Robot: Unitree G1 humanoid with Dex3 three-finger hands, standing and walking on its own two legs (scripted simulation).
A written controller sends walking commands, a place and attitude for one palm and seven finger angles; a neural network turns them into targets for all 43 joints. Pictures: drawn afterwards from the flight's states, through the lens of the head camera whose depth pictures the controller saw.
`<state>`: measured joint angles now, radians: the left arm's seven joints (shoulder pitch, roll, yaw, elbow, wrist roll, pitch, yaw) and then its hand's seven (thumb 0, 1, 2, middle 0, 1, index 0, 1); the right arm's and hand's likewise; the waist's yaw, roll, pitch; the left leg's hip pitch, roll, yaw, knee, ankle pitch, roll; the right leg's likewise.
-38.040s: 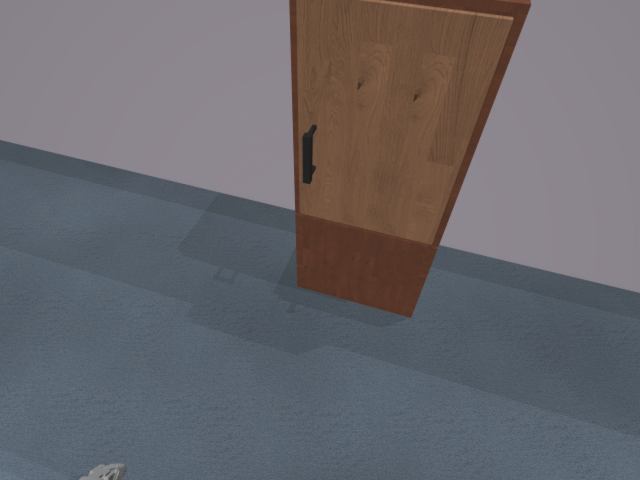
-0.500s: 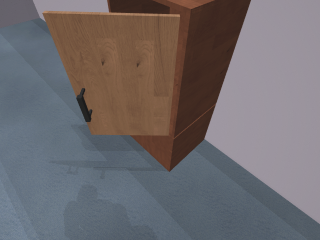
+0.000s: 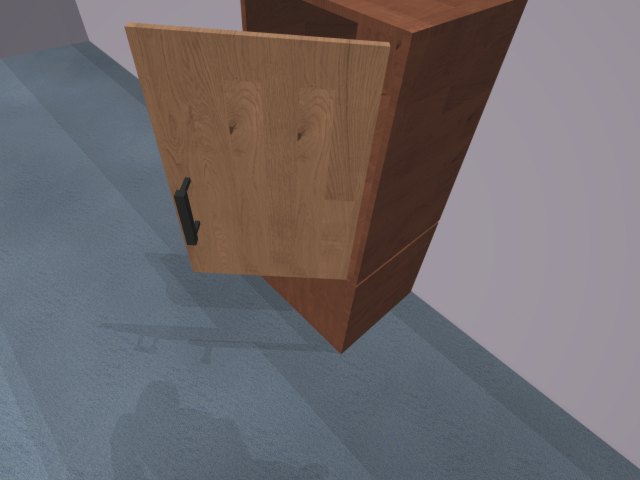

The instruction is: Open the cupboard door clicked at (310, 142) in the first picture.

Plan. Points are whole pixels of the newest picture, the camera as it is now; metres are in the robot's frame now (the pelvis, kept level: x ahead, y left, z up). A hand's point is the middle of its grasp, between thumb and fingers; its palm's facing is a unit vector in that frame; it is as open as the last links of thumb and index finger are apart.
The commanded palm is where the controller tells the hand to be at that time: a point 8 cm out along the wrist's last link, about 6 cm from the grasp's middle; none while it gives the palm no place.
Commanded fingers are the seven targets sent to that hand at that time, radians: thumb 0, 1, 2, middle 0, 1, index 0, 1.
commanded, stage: look again from close up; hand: left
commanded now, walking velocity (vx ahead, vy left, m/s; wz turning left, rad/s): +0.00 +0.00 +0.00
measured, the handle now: (189, 212) +0.62 +0.32 -0.09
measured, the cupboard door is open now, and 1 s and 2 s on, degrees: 46 46 46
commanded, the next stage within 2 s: shuffle to correct the standing spot in 0.20 s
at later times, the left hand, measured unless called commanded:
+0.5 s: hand out of the picture -0.08 +0.20 -0.18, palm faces +0.06 -0.98 -0.17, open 7.4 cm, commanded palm none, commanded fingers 0.00 0.90 0.90 -0.20 -0.30 -0.20 -0.30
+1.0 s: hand out of the picture +0.00 +0.21 -0.16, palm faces +0.10 -0.98 -0.14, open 7.3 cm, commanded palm none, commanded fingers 0.00 0.90 0.90 -0.20 -0.30 -0.20 -0.30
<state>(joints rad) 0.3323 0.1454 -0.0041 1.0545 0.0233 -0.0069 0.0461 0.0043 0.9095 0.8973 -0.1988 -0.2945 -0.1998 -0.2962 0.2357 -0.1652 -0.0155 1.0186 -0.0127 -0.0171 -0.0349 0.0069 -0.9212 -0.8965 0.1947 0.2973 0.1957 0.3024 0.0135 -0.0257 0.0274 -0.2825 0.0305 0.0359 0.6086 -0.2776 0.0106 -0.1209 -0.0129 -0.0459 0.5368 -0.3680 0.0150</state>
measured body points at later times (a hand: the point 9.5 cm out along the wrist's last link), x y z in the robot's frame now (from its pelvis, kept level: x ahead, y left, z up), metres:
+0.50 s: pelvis -0.03 +0.02 +0.00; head -0.04 +0.04 +0.45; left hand -0.09 +0.25 -0.16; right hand -0.02 -0.21 -0.14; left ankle +0.03 +0.11 -0.73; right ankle -0.05 -0.13 -0.73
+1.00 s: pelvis +0.03 +0.06 +0.01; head +0.02 +0.07 +0.46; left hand +0.00 +0.26 -0.15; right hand +0.03 -0.17 -0.14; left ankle +0.07 +0.16 -0.68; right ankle +0.00 -0.07 -0.73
